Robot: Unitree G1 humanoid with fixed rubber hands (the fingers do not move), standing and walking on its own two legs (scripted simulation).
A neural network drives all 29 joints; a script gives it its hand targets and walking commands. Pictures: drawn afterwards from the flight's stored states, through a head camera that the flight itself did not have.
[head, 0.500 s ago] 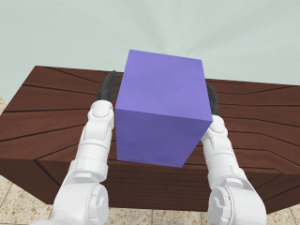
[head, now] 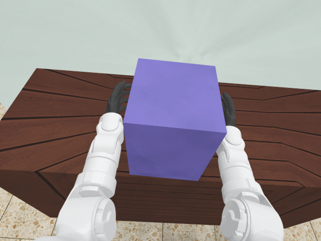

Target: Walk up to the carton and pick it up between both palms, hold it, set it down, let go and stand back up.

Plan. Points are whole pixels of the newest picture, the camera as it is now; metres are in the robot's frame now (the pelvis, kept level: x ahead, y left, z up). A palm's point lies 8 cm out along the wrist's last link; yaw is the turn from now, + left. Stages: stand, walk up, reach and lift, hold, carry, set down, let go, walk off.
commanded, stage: set down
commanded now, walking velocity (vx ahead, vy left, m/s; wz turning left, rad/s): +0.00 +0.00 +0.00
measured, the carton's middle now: (169, 123) +0.40 -0.02 +0.05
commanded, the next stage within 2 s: none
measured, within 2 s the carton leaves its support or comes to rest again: rests again in 0.72 s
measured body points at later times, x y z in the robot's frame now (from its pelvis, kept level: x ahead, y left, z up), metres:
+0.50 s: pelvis +0.00 +0.00 +0.00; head +0.03 +0.02 +0.45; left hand +0.41 +0.12 +0.07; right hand +0.39 -0.17 +0.07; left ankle -0.04 +0.12 -0.74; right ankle +0.03 -0.14 -0.74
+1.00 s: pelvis +0.01 +0.00 +0.00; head +0.05 +0.02 +0.45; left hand +0.41 +0.12 +0.05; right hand +0.40 -0.17 +0.05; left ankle -0.04 +0.12 -0.74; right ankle +0.03 -0.14 -0.74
